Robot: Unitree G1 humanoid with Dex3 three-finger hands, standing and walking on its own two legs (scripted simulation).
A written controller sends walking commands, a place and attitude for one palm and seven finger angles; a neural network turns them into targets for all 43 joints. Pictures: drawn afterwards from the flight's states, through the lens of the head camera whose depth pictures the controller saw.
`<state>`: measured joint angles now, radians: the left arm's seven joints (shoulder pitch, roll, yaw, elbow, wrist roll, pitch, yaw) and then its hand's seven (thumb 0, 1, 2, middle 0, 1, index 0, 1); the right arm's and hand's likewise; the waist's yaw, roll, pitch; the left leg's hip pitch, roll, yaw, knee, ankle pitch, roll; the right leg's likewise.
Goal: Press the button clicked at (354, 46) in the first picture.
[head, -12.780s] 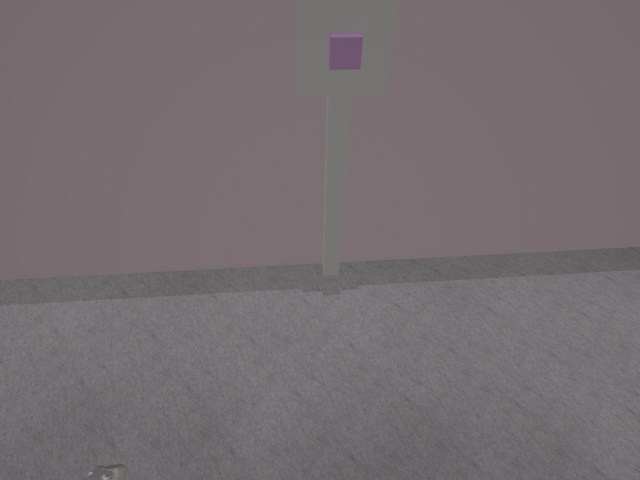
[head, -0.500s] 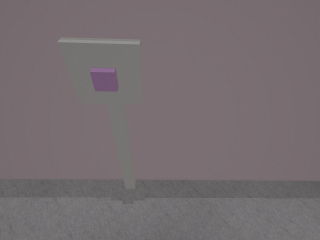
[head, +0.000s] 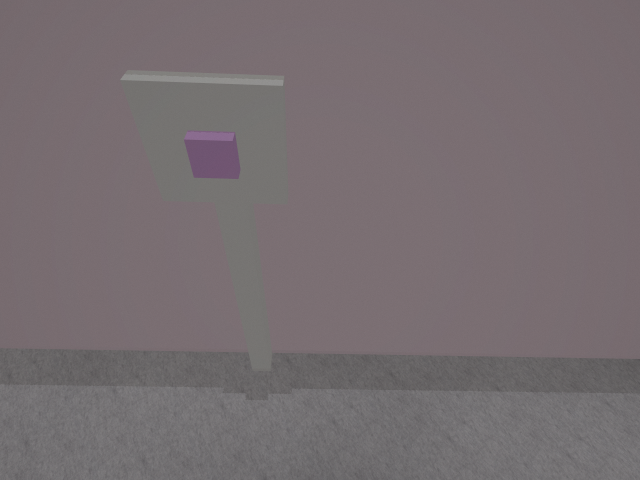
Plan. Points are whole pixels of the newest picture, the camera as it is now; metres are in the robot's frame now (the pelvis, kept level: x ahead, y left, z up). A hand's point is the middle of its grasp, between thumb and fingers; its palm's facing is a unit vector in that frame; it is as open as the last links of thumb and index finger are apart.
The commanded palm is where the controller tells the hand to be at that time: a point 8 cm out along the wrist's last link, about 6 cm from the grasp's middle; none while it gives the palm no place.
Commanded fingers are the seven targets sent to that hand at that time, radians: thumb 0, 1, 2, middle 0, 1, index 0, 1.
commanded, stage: look again from close up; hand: left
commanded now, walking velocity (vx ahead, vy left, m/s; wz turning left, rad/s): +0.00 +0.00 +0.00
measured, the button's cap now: (214, 154) +0.54 +0.21 +0.12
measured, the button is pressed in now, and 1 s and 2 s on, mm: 0 0 0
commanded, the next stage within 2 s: raise the hand and make a fist in 0.46 s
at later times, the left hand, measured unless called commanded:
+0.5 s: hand out of the picture +0.02 +0.15 -0.18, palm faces +0.02 -0.99 -0.17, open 7.3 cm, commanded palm none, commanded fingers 0.00 0.90 0.90 -0.20 -0.30 -0.20 -0.30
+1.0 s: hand (219, 443) +0.17 +0.14 -0.04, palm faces +0.12 -0.99 -0.01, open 5.3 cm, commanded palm +0.15 +0.20 -0.02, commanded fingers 0.00 0.90 0.90 -0.83 -0.99 -0.83 -0.99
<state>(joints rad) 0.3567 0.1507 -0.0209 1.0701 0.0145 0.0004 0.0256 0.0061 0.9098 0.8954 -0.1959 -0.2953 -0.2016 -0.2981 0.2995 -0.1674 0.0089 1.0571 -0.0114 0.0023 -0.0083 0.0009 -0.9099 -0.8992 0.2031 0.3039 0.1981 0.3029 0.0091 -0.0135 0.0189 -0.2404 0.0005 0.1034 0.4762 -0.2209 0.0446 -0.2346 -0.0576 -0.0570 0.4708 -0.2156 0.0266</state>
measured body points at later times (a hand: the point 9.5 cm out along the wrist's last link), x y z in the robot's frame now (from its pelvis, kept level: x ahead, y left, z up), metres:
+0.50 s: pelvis +0.02 -0.01 +0.00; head +0.02 +0.00 +0.45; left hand +0.02 +0.21 -0.16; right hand +0.01 -0.23 -0.16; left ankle +0.03 +0.09 -0.74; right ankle +0.02 -0.14 -0.74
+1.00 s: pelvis +0.01 -0.04 -0.07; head +0.04 -0.03 +0.38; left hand +0.16 +0.19 -0.04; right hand +0.26 -0.27 -0.09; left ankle +0.03 +0.09 -0.74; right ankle +0.02 -0.14 -0.74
